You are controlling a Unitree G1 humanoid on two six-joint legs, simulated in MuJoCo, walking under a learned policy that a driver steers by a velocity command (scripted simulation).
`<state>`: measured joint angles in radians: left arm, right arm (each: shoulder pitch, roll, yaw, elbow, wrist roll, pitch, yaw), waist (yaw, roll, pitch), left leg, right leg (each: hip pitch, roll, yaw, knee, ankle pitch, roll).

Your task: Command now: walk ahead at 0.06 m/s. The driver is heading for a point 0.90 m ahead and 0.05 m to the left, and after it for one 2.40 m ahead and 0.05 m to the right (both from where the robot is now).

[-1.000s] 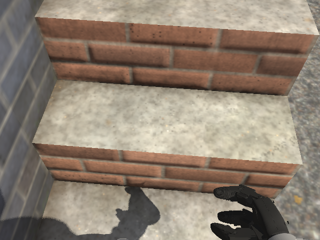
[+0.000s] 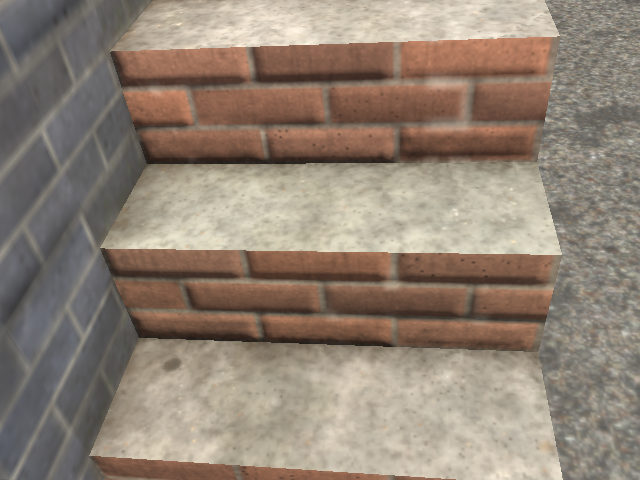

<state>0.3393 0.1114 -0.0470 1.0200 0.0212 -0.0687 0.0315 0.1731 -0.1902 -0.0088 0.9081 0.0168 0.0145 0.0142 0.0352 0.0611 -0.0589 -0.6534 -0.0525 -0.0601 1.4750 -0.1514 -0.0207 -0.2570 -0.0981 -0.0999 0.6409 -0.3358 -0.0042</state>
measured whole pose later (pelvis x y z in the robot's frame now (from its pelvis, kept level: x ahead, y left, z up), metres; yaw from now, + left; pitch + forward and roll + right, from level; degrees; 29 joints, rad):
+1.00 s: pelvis +0.19 +0.07 +0.11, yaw +2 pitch +1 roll +2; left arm 0.23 0.25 0.02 1.05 -0.03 -0.08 -0.02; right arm 0.02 -0.15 0.07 0.80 -0.06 0.01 0.02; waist 0.00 0.01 -0.02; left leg -0.76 -0.01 0.11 1.25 -0.53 0.07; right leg -0.33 -0.02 0.13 1.18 0.00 -0.07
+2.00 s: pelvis +0.29 +0.04 +0.23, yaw +1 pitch +3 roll +0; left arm 0.20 0.19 -0.01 1.04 -0.01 -0.06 0.00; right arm 0.24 -0.25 0.00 1.05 -0.01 0.00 -0.04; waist 0.03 0.02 -0.06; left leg -0.27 0.05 0.06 0.50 -0.30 0.03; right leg -0.27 0.00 -0.03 0.49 -0.28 -0.04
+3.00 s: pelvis +0.37 +0.14 +0.35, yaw +1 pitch +0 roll +1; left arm 0.13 0.20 -0.02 0.79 -0.01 0.03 0.00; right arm 0.43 -0.18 0.00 0.98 -0.06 -0.01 -0.03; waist -0.01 -0.05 -0.04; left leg -0.62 0.03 0.13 1.14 -0.73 0.03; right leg -0.79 0.16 0.10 1.94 -0.03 -0.02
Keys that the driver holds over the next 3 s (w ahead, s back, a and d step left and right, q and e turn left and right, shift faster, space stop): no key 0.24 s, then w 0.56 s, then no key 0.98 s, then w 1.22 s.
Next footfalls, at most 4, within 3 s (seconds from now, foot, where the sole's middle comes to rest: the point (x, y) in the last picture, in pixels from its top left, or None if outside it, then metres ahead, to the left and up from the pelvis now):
0.10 left None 0.09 0.12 -0.76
0.92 left None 0.31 0.17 -0.55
1.32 right None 0.32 -0.08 -0.55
2.74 left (220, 440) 0.47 0.23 -0.33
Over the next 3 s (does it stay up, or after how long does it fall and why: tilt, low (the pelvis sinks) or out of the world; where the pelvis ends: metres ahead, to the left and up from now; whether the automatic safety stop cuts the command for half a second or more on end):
stays up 0.37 0.14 0.35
